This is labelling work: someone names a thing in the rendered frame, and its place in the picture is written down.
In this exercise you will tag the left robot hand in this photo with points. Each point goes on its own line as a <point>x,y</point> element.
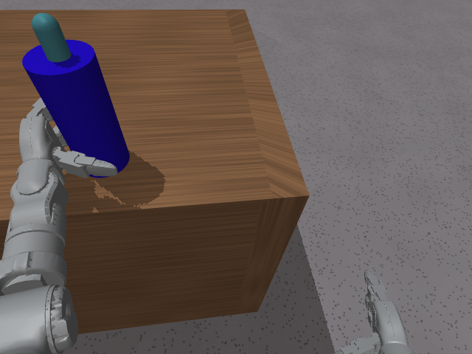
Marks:
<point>37,140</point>

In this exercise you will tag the left robot arm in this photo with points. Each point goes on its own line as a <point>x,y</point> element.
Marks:
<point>36,309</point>

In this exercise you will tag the right robot hand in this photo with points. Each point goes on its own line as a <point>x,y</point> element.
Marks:
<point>384,319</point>

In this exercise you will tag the bottle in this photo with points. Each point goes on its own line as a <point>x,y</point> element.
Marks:
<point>67,76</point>

